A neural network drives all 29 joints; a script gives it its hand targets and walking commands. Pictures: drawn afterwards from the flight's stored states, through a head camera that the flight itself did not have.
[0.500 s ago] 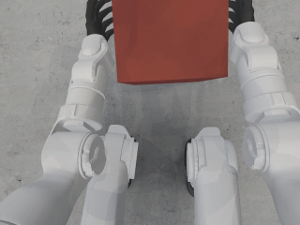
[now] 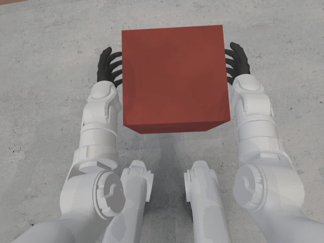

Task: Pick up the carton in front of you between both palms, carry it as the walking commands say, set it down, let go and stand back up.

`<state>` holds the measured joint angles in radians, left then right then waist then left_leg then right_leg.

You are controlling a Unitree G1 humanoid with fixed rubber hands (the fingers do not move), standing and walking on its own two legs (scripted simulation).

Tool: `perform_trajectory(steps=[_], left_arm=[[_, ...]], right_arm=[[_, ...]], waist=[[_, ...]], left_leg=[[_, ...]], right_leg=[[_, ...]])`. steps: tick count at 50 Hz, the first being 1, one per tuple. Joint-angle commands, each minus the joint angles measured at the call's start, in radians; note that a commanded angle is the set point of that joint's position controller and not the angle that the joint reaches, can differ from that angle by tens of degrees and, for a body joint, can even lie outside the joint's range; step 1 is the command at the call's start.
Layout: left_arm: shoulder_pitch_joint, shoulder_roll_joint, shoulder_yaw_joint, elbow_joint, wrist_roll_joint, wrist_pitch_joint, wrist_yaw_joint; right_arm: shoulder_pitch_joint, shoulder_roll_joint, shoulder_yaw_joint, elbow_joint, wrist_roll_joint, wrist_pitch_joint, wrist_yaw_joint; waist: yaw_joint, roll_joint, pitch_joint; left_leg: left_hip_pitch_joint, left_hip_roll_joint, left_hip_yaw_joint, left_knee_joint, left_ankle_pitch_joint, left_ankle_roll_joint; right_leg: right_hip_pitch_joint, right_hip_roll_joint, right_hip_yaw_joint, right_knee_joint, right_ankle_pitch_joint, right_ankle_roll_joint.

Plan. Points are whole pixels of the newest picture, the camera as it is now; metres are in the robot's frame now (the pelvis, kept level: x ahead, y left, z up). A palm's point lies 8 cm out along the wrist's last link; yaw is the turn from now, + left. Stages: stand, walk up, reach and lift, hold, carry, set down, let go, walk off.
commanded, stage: reach and lift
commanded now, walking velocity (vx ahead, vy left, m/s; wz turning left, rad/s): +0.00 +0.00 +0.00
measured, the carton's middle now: (172, 91) +0.49 -0.02 -0.13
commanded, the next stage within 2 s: none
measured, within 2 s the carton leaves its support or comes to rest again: neither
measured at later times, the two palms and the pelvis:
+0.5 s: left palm (68, 65) +0.45 +0.14 +0.10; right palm (275, 64) +0.45 -0.16 +0.10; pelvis +0.05 +0.00 +0.14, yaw -1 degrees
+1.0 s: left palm out of the picture +0.41 +0.14 +0.25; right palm out of the picture +0.40 -0.16 +0.25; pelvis +0.10 +0.00 +0.26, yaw -2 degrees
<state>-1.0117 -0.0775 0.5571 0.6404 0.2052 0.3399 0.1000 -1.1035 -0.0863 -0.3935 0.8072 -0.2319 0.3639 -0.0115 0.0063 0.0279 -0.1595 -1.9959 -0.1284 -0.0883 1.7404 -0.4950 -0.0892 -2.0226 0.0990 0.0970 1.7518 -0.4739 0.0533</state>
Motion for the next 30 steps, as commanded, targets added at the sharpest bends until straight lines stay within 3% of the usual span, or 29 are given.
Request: perform_trajectory(steps=[1, 10, 30], left_arm=[[-0.672, -1.036, -0.598, 0.049, -0.159, 0.011, -0.263], [-0.496, -1.08, -0.703, 0.013, -0.196, 0.014, -0.267], [-0.092, -1.104, -0.733, 0.039, -0.138, -0.032, -0.273]], right_arm=[[-0.561, 1.114, 0.46, -0.047, 0.177, -0.019, 0.248], [-0.419, 1.177, 0.577, -0.129, 0.228, -0.016, 0.236], [-0.043, 1.224, 0.585, -0.146, 0.167, -0.067, 0.218]], waist=[[-0.019, -0.058, -1.058], [-0.007, -0.073, -1.006], [-0.005, -0.042, -0.678]], left_leg=[[0.536, -0.068, 0.191, -0.206, 0.136, 0.043], [0.697, -0.063, 0.155, -0.332, 0.188, 0.041], [1.114, -0.028, 0.06, -0.736, 0.259, 0.062]], right_leg=[[0.714, 0.06, -0.171, -0.227, 0.161, -0.031], [0.875, 0.067, -0.155, -0.352, 0.214, -0.02], [1.265, 0.047, -0.066, -0.741, 0.285, -0.037]])
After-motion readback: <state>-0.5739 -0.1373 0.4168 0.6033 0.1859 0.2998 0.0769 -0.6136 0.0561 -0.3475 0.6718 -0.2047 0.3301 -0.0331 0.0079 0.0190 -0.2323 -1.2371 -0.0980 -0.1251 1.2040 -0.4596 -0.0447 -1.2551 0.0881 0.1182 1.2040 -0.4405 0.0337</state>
